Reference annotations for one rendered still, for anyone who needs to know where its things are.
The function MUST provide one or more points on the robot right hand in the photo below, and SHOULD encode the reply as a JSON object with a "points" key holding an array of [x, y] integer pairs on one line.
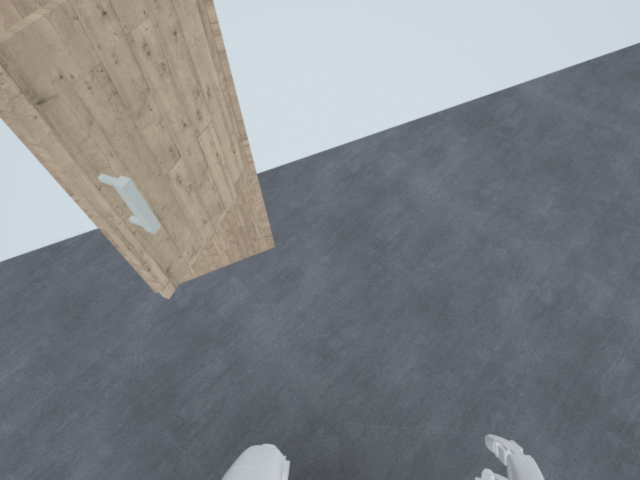
{"points": [[519, 466]]}

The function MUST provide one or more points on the cupboard door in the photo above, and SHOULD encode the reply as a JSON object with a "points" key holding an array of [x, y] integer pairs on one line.
{"points": [[130, 88]]}

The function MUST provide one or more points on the left robot thigh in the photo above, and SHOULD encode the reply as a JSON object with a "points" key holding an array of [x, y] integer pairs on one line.
{"points": [[259, 462]]}

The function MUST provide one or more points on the handle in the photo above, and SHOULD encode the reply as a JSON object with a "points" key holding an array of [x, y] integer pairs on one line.
{"points": [[143, 215]]}

